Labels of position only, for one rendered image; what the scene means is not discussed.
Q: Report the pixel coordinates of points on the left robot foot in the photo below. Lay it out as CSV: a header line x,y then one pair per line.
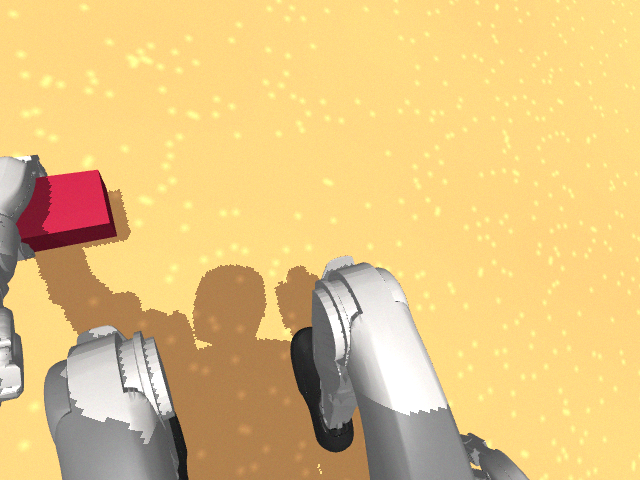
x,y
180,447

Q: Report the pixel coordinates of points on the carton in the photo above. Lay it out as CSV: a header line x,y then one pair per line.
x,y
67,209

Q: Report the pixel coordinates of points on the right robot foot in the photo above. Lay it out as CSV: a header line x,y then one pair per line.
x,y
308,382

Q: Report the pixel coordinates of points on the left robot arm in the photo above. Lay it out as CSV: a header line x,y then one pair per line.
x,y
11,353

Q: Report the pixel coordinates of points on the left robot hand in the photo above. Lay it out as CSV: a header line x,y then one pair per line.
x,y
17,183

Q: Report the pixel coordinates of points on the right robot hand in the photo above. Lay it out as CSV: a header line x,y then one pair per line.
x,y
495,465

